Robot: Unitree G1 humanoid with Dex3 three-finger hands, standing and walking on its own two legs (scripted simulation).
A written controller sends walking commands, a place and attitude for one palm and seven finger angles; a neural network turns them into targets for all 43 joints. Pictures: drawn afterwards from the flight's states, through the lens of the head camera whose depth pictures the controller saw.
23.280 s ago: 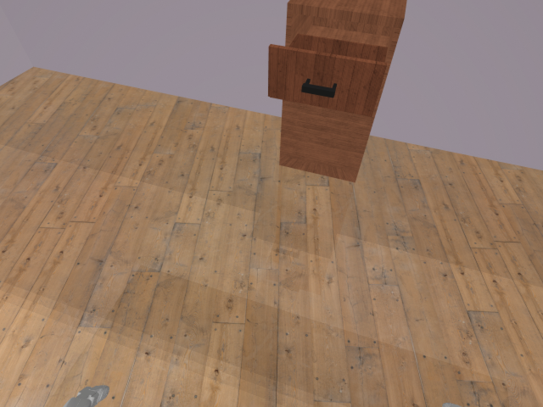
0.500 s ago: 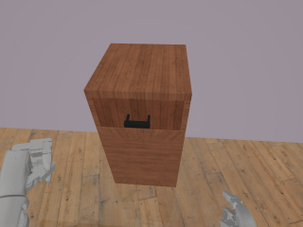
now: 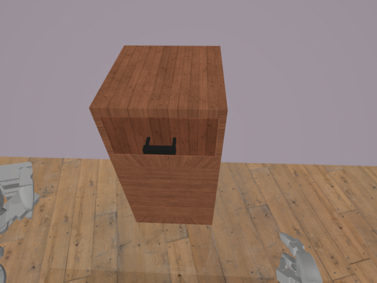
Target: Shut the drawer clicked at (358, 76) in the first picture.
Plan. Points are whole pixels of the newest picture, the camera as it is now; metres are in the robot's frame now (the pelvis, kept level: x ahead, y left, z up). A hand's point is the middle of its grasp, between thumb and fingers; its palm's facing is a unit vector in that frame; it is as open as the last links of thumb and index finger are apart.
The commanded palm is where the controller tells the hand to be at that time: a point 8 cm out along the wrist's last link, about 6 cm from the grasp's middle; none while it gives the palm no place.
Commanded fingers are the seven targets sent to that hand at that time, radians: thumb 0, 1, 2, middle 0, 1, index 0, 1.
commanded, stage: step back with the hand held close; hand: left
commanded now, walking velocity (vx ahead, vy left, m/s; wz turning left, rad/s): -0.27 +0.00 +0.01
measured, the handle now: (160, 145) +0.55 +0.15 -0.08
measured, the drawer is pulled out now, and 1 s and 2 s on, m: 0.00 0.00 0.00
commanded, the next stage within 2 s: stop stepping back and stand still in 1.14 s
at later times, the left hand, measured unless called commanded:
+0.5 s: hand (20, 237) +0.14 +0.26 +0.15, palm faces +0.33 -0.80 -0.50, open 3.2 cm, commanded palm +0.08 +0.30 +0.18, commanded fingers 0.00 0.90 0.90 -1.40 -1.60 -1.40 -1.60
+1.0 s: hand (0, 275) +0.10 +0.26 +0.15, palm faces +0.24 -0.86 -0.45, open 3.2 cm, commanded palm +0.02 +0.30 +0.18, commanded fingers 0.00 0.90 0.90 -1.40 -1.60 -1.40 -1.60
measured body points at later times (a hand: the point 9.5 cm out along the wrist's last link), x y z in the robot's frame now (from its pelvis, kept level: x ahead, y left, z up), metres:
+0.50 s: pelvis -0.05 +0.02 -0.01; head -0.03 +0.01 +0.44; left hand +0.12 +0.30 +0.18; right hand +0.14 -0.22 -0.09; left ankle -0.01 +0.08 -0.74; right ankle -0.02 -0.09 -0.74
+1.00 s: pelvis -0.12 +0.02 +0.00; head -0.05 +0.07 +0.44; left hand +0.08 +0.30 +0.18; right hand +0.07 -0.20 -0.07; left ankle -0.01 +0.08 -0.74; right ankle -0.27 -0.13 -0.69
